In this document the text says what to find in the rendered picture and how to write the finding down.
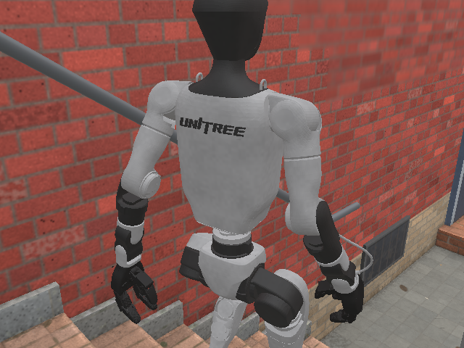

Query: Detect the stairs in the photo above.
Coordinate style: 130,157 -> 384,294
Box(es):
0,313 -> 330,348

